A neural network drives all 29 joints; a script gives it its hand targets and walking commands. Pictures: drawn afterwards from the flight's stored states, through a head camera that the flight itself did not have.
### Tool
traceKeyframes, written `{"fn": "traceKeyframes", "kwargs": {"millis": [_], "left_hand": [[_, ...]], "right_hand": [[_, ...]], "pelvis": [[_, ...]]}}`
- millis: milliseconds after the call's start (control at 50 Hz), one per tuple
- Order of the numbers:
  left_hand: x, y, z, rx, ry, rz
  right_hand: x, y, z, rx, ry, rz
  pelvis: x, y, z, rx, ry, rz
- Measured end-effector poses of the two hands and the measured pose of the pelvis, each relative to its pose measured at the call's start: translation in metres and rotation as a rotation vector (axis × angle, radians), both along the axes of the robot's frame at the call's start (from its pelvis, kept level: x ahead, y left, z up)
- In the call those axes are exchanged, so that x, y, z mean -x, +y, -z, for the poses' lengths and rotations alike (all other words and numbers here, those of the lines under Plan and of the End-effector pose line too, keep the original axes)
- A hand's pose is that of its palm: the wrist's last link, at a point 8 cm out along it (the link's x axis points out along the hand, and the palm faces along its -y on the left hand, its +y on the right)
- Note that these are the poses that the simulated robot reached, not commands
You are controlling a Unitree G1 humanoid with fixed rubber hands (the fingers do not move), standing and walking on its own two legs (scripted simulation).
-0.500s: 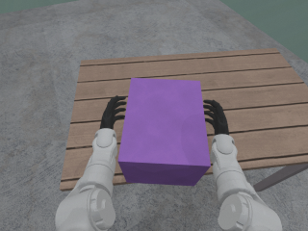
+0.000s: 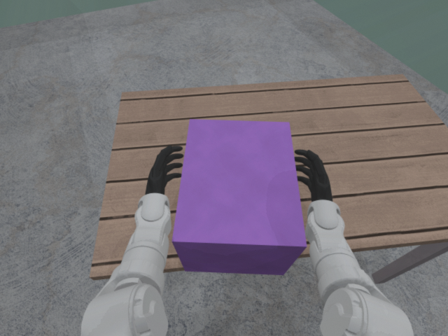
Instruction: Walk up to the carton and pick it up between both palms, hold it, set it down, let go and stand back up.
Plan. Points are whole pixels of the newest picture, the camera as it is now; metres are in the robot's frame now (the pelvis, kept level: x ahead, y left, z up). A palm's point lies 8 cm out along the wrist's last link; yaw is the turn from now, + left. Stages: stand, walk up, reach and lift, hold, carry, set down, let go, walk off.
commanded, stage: reach and lift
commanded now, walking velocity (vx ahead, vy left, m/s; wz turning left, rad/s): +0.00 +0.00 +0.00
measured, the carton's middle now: (236, 197) +0.41 -0.01 -0.04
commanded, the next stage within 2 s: none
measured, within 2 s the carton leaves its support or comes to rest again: leaves its support in 0.16 s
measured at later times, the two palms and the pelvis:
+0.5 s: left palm (149, 187) +0.37 +0.15 +0.07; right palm (325, 192) +0.36 -0.16 +0.06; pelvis -0.02 +0.00 +0.00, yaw +0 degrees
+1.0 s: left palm (140, 179) +0.36 +0.15 +0.11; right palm (331, 184) +0.35 -0.15 +0.10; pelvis -0.02 +0.00 +0.00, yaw +1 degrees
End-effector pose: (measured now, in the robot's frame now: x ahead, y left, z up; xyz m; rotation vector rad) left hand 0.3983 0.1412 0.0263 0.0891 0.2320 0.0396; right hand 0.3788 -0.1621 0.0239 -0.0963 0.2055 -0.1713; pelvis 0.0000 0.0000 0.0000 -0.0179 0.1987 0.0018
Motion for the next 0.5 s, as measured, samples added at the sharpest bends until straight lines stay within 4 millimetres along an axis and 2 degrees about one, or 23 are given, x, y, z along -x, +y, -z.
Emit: {"fn": "traceKeyframes", "kwargs": {"millis": [200,500], "left_hand": [[0.014,0.005,-0.002,0.012,-0.001,-0.02],[0.024,0.005,-0.039,0.02,-0.03,-0.014]], "right_hand": [[0.009,0.006,-0.005,-0.005,-0.005,-0.008],[0.022,0.006,-0.039,-0.011,-0.036,0.004]], "pelvis": [[0.005,-0.002,-0.001,0.0,-0.02,-0.01],[0.019,0.0,-0.003,-0.006,-0.113,-0.001]]}}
